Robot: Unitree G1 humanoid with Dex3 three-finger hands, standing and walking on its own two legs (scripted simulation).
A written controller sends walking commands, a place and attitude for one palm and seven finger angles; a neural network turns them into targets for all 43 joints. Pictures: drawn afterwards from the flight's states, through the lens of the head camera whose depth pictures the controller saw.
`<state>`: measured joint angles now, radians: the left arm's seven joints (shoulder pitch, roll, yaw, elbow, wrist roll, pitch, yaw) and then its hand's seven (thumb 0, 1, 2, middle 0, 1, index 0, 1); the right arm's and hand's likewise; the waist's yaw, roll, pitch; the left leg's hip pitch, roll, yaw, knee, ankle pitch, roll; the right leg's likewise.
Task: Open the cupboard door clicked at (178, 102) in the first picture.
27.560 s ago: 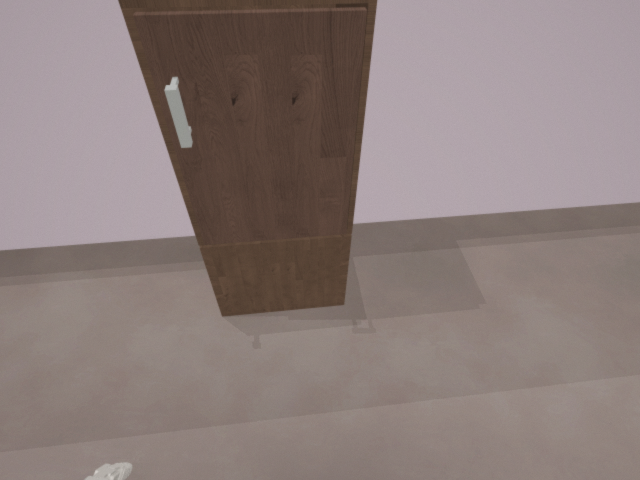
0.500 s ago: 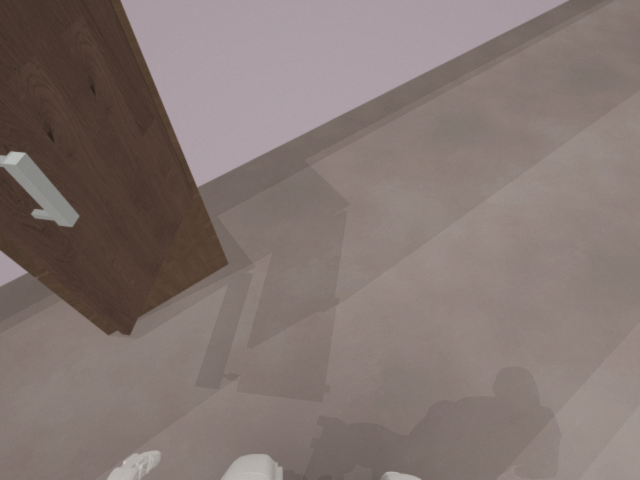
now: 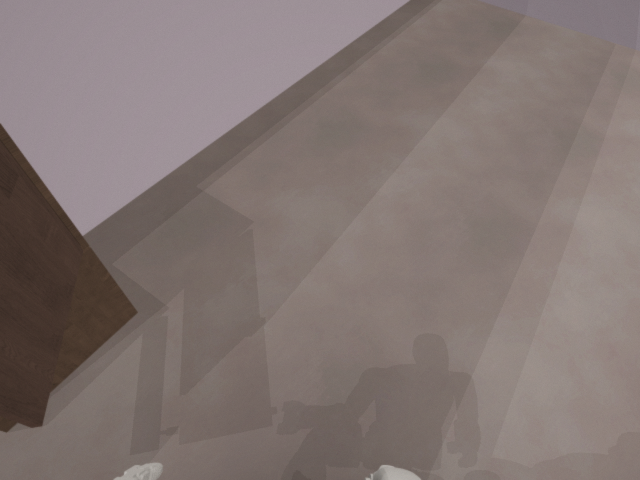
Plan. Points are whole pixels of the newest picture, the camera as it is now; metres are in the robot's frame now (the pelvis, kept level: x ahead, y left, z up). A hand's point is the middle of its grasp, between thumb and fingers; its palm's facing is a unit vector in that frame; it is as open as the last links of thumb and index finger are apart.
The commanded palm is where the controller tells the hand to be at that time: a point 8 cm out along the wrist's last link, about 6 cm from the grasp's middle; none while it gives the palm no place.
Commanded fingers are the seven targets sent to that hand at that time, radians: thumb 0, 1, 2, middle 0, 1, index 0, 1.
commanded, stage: walk to a spot facing it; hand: left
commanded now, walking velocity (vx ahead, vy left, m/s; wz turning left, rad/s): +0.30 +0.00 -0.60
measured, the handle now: out of the picture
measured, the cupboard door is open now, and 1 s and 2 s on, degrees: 44 44 44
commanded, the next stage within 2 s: turn to face it in 1.52 s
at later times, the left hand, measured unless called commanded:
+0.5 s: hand (224, 429) +0.21 +0.15 -0.19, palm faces -0.21 -0.96 -0.18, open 7.4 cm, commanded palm none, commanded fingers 0.00 0.90 0.90 -0.20 -0.30 -0.20 -0.30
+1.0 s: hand (344, 251) +0.54 -0.03 -0.16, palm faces -0.44 -0.87 -0.22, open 7.3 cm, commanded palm none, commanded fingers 0.00 0.90 0.90 -0.20 -0.30 -0.20 -0.30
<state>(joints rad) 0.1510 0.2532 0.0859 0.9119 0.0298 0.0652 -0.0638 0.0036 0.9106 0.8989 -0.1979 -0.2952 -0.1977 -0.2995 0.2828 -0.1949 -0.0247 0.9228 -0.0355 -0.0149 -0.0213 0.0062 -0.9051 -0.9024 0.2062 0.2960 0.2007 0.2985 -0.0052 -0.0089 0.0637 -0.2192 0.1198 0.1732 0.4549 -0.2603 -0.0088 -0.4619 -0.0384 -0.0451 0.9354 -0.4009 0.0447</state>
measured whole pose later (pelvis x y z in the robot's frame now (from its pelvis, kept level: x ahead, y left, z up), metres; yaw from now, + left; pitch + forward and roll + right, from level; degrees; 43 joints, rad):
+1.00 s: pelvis +0.36 -0.15 -0.01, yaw -26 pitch +1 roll +1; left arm 0.13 0.18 0.06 0.96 0.02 -0.06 -0.02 0.00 0.91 0.90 -0.20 -0.30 -0.20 -0.30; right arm 0.35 -0.20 -0.05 1.10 -0.02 0.00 0.01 0.01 -0.91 -0.90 0.20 0.30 0.20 0.30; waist -0.04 0.03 0.08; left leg -0.36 0.12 0.09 1.09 -0.44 -0.03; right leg -0.31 -0.01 -0.11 0.58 -0.28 -0.06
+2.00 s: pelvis +0.71 -0.36 -0.01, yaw -24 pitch +1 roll +0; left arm 0.12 0.17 0.06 0.98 0.02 -0.04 0.02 -0.02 0.94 0.90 -0.20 -0.30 -0.20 -0.30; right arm 0.24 -0.15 -0.04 1.04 -0.01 0.03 0.01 0.01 -0.91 -0.90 0.20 0.30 0.19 0.30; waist -0.04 -0.03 0.07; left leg -0.47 0.08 0.13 0.87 -0.39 -0.05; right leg -0.21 -0.10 -0.27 0.48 -0.27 -0.02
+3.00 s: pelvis +0.77 -0.43 -0.02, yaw +12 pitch +1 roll +1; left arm 0.19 0.25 0.07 0.92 0.02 0.06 0.01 0.00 0.91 0.90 -0.20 -0.30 -0.20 -0.30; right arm 0.09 -0.23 -0.06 0.87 -0.02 0.03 0.01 0.00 -0.91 -0.90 0.20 0.30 0.20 0.30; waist 0.01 -0.05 0.12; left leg -0.34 0.00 0.04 0.61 -0.29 0.02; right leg -0.44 -0.10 -0.07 1.10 -0.52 0.08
